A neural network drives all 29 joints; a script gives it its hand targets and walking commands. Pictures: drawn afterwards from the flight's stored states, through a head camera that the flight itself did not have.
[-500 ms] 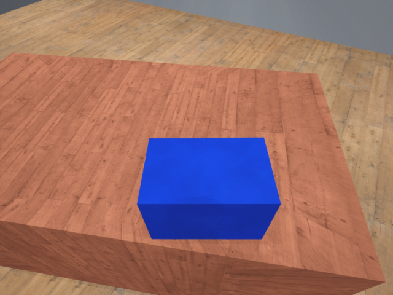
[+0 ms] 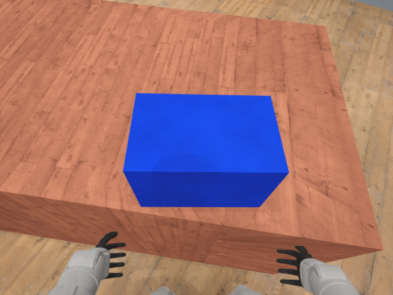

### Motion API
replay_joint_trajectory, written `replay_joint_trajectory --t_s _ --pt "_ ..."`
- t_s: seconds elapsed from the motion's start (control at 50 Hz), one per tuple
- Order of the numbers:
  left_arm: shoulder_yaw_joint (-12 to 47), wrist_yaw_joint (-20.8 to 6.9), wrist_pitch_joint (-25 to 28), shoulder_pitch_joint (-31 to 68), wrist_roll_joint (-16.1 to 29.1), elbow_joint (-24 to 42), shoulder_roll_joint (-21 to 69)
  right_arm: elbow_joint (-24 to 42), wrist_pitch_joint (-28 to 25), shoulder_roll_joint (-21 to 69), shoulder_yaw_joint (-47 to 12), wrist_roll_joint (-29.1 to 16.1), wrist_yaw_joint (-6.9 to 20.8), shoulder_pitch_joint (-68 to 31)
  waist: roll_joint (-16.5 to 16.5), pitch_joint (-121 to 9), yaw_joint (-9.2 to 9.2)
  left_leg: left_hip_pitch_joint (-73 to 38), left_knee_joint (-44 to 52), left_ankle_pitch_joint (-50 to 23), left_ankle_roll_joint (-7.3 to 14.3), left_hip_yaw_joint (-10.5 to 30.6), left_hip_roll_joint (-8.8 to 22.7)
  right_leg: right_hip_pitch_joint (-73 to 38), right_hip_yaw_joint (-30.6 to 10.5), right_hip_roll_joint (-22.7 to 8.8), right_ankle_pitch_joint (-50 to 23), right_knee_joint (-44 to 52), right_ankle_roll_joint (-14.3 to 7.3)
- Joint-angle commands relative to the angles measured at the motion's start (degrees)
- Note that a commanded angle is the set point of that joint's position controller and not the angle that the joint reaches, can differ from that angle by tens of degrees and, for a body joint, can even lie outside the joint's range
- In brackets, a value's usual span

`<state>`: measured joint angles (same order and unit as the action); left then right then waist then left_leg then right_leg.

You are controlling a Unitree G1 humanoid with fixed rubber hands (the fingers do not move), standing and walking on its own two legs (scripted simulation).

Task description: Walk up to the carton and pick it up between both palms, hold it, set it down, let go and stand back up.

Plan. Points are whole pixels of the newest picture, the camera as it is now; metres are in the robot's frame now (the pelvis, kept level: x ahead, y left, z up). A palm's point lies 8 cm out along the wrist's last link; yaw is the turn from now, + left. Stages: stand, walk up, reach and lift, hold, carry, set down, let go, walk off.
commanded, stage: reach and lift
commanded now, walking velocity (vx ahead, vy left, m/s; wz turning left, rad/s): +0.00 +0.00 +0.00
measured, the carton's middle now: (202, 154) +0.39 +0.02 +0.04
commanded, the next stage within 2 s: none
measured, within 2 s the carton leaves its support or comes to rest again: neither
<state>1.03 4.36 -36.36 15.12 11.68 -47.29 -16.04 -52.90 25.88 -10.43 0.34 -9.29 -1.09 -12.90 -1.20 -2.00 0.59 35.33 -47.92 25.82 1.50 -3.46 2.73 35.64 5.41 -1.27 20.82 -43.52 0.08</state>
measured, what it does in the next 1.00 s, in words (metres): shifts its weight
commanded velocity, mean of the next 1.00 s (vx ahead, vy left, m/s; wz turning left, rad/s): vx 0.00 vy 0.00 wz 0.00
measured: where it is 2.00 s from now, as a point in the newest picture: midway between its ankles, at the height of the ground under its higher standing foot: outside the picture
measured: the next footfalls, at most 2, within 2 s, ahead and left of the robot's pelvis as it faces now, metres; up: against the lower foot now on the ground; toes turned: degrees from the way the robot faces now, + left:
none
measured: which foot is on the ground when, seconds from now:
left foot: down 0.00-1.00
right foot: down 0.00-1.00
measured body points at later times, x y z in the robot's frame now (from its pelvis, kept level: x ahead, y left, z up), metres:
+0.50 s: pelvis -0.04 -0.02 +0.04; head +0.03 -0.01 +0.48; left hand +0.20 +0.23 -0.05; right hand +0.18 -0.22 -0.07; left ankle -0.03 +0.10 -0.70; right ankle +0.00 -0.13 -0.70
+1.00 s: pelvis -0.07 -0.06 +0.03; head -0.11 -0.05 +0.48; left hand +0.08 +0.23 -0.04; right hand +0.10 -0.22 -0.04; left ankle -0.03 +0.10 -0.70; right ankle +0.00 -0.13 -0.70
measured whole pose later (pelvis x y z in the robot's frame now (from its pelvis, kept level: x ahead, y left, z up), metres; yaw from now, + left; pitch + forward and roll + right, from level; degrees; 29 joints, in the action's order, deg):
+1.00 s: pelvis -0.07 -0.06 +0.03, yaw +0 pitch -6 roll +2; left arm -5.4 -3.6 -11.7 -11.7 5.6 -29.8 -17.6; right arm -24.7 4.0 -2.0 -4.2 -2.8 -6.4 18.4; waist -2.6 0.4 -3.6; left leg 9.9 -28.3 14.7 0.2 -0.3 1.8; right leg 13.2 3.6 1.1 10.6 -29.1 -4.1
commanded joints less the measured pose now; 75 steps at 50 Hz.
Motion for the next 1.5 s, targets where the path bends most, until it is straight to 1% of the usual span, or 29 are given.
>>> replay_joint_trajectory --t_s 0.0,0.06,0.14,0.2,0.24,0.3,0.32,0.34,0.38,0.46,0.5,0.58,0.66,0.76,0.84,0.92,0.94,0.98,1.0,1.04,1.06,1.12,1.16,1.2,1.24,1.28,1.3,1.36,1.48 --pt "-1.11 -4.38 -2.53 -12.7 -5.29 -1.08 8.67 -6.02 -0.16 -0.02 -1.42 -4.86 -5.28 10.54 9.53 -25.77 -0.18 -15.61 6.56 -72.73 -8.37 8.35 1.01 -11.89 -5.69 5.72 -37.65 10.44 -6.7" --pt "-7.56 -2.43 -0.31 -15.45 -12.71 14.73 5.8 1.9 -12.58 -3.96 0.34 -2.47 -7.2 6.75 9.07 -31.13 -3.11 -21.72 14.83 -78.78 -6.57 8.71 0.65 -15.44 -8.36 6.8 -36.11 18.29 -6.66" --pt "-9.34 -0.61 3.99 -19.0 -15.57 24.12 5.34 5.19 -19.8 -7.08 -0.53 1.33 -4.09 9.89 8.11 -26.62 -6.38 -28.35 18.88 -82.33 -6.7 6.98 0.3 -16.97 -8.96 6.94 -33.07 24.86 -5.77" --pt "-9.23 0.66 9.31 -13.32 -14.52 28.09 3.96 9.35 -23.18 -6.09 -0.26 2.15 -1.43 5.98 5.02 -25.76 -6.21 -18.94 21.04 -66.99 -6.19 4.11 -2.32 -26.67 -9.92 4.1 -39.24 22.82 -4.62" --pt "-8.65 0.93 11.15 -8.81 -12.58 28.83 3.24 14.88 -22.66 -3.46 -0.39 2.75 0.38 3.5 0.19 -26.15 -4.96 -13.44 23.05 -51.03 -3.7 4.04 -3.42 -30.41 -9.8 1.85 -40.29 18.12 -2.94" --pt "-6.34 -0.22 11.98 -3.01 -9.17 29.61 1.66 19.78 -18.98 -1.14 0.69 3.59 0.42 3.67 -0.73 -24.9 -1.58 -13.82 21.78 -37.43 -2.27 3.93 -4.35 -25.33 -7.65 0.16 -34.88 15.5 -1.42" --pt "-4.76 -4.41 9.45 -6.96 -6.84 28.29 -4.3 16.88 -17.08 0.52 1.87 2.52 -1.49 14.77 -4.28 -30.0 3.1 -16.11 19.88 -33.95 0.95 -0.86 -1.67 -31.45 -10.69 -0.56 -43.75 16.31 1.16" --pt "-7.68 -6.25 8.86 -5.31 -7.56 31.63 -3.59 18.51 -16.05 0.72 0.16 0.73 -2.93 7.07 -0.36 -35.47 -0.3 -9.09 20.55 -35.96 1.34 -0.11 -1.41 -33.56 -12.69 -2.34 -49.35 14.58 1.37" --pt "-8.25 -7.02 7.78 -9.73 -7.59 32.43 -4.74 20.57 -13.44 0.59 -2.3 -0.61 -3.47 5.53 2.49 -37.74 -1.44 -8.46 22.92 -40.74 -0.06 -0.08 -1.59 -37.53 -10.89 -1.42 -52.42 14.59 0.09" --pt "-5.72 -8.08 7.16 -11.12 -5.52 24.56 -6.49 25.19 -9.11 1.08 -0.11 1.96 -2.98 7.73 0.68 -19.59 -2.68 -16.75 27.09 -26.63 -1.09 0.09 -0.88 -30.58 -7.77 0.77 -18.2 25.12 -2.22" --pt "-6.27 -8.05 6.75 -10.53 -7.16 21.75 -5.44 24.85 -8.09 3.1 0.16 3.37 -2.84 8.43 0.3 -12.58 -2.83 -14.92 29.58 -16.43 -1.31 -0.24 -0.74 -30.32 -6.97 -0.13 -8.37 26.92 -1.89" --pt "-8.12 -8.43 9.85 -14.29 -10.94 21.38 -3.39 25.23 -13.09 4.02 0.46 5.33 -3.43 11.94 3.26 -5.6 -3.35 -11.63 33.8 -8.71 -0.65 -1.25 -0.32 -38.07 -6.96 1.31 -5.04 24.75 -2.69" --pt "-10.61 -8.21 17.57 -20.5 -14.1 23.67 -1.53 24.57 -23.41 2.48 1.5 7.97 -3.33 16.1 9.04 -0.35 -4.72 1.86 40.42 -1.66 4.0 -1.66 2.05 -54.39 -5.45 6.07 -9.49 18.62 -2.64" --pt "-11.38 -6.21 28.01 -17.3 -12.02 22.73 -3.48 26.45 -30.73 3.68 2.76 11.53 -1.59 18.43 5.74 2.86 -3.63 11.95 38.15 3.25 8.28 -3.98 3.15 -56.32 -4.95 6.45 -0.97 16.2 -1.01" --pt "-8.66 -6.1 32.3 -15.41 -7.47 24.09 -7.22 32.21 -29.53 6.78 0.54 10.42 -1.67 22.19 1.62 3.05 -2.04 5.78 33.76 1.21 6.11 -4.32 1.52 -47.16 -8.8 2.34 8.71 20.61 -0.38" --pt "-8.53 -7.79 28.51 -13.43 -5.36 27.0 -11.99 37.68 -24.56 11.41 -6.58 6.71 -5.0 25.1 -6.55 3.56 -2.32 -32.64 17.97 -9.75 -1.54 -1.48 -4.2 -6.35 -18.27 -11.84 23.86 37.56 -3.7" --pt "-8.7 -8.33 25.82 -12.58 -5.53 27.6 -11.85 38.15 -22.25 10.62 -7.58 5.67 -6.11 25.16 -6.13 4.09 -2.14 -37.01 17.18 -10.83 -2.1 -0.78 -5.04 -1.5 -19.47 -12.9 24.01 38.8 -4.2" --pt "-8.78 -8.77 21.77 -10.19 -5.34 29.26 -11.55 38.71 -19.01 8.42 -7.2 3.82 -7.58 21.04 -0.05 3.47 -2.14 -30.56 18.85 -4.86 0.81 0.15 -2.56 -7.01 -15.63 -9.44 19.0 34.42 -4.1" --pt "-8.28 -8.6 20.57 -8.82 -5.1 28.67 -10.64 39.11 -17.71 7.12 -5.99 3.65 -7.89 18.05 5.64 3.44 -1.99 -19.34 22.4 2.93 3.87 0.37 0.82 -17.45 -10.86 -4.52 13.97 28.92 -3.03" --pt "-9.17 -8.41 21.67 -13.14 -7.63 25.42 -5.57 36.96 -16.71 1.74 0.24 5.2 -6.19 16.67 19.16 3.33 -2.48 20.19 39.48 17.83 11.3 -0.85 6.69 -60.87 -1.02 8.98 -4.45 11.72 -1.22" --pt "-10.0 -8.69 23.44 -13.87 -8.8 24.8 -7.11 35.43 -17.66 0.98 2.08 6.19 -4.93 15.24 15.37 -0.08 -2.46 21.06 40.12 11.35 10.73 -2.48 4.72 -64.29 -2.12 8.05 -6.85 11.93 -1.62" --pt "-11.27 -8.82 27.04 -7.62 -7.86 18.36 -11.17 37.21 -17.43 8.43 -2.21 7.78 -5.24 13.08 3.33 1.4 -3.0 0.39 29.37 2.48 5.02 -2.67 0.74 -40.64 -9.71 -1.19 16.41 23.91 -0.53" --pt "-10.88 -9.72 28.19 -3.68 -6.27 15.13 -14.17 34.46 -18.33 11.46 -6.07 6.33 -6.5 12.58 -4.93 2.35 -3.16 -27.81 17.57 -9.64 -1.37 -0.85 -4.09 -9.56 -16.67 -11.12 24.44 35.14 -2.63" --pt "-10.24 -9.95 26.36 -2.65 -5.55 16.37 -12.71 33.27 -17.44 9.59 -6.2 4.33 -7.58 13.77 -1.41 3.53 -2.99 -29.73 19.37 -7.74 -1.83 0.1 -4.11 -9.0 -16.01 -9.92 21.89 34.94 -3.12" --pt "-10.33 -10.3 25.25 -3.48 -6.44 18.13 -11.87 34.52 -17.89 7.84 -6.05 3.11 -8.07 12.85 2.44 4.16 -2.87 -23.26 21.54 -1.3 1.19 0.52 -1.58 -16.52 -12.23 -6.27 17.84 30.96 -2.92" --pt "-11.08 -9.96 26.71 -6.29 -7.53 17.89 -8.79 34.66 -18.81 4.86 -2.14 4.34 -7.03 11.18 12.11 4.97 -2.82 2.38 33.14 10.04 6.98 -0.7 3.15 -43.96 -3.96 4.03 6.16 19.02 -1.0" --pt "-11.58 -9.89 28.73 -8.97 -8.65 19.06 -8.37 33.67 -20.36 2.92 -0.21 5.05 -5.82 11.35 13.02 3.35 -3.26 9.97 36.45 9.61 8.44 -1.39 3.18 -54.11 -2.67 5.94 1.62 15.77 -1.27" --pt "-9.73 -9.11 33.97 -6.42 -4.86 19.17 -12.83 37.87 -23.1 5.3 -1.08 6.61 -4.42 9.92 4.22 2.41 -2.8 -2.47 30.34 2.46 3.85 -1.56 0.24 -39.6 -6.8 0.96 12.54 23.08 -0.3" --pt "-6.21 -8.02 37.65 -5.7 1.56 23.71 -15.71 40.14 -23.27 5.83 -2.54 4.24 -3.92 12.16 3.35 3.75 -1.8 -14.44 26.16 -1.61 0.56 -0.36 -1.42 -25.87 -9.68 -2.99 14.85 28.52 -0.63"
